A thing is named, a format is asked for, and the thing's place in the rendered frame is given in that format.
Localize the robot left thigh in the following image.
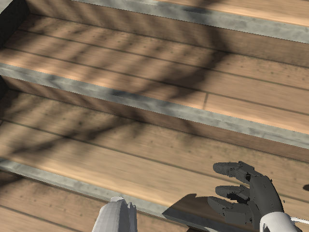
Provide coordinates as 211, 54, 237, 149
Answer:
92, 201, 138, 232

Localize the robot right hand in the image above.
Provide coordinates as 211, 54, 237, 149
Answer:
208, 160, 285, 230

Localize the robot left shin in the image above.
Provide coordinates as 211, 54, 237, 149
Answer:
99, 196, 126, 212

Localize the robot right forearm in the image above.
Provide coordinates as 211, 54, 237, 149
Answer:
260, 212, 302, 232

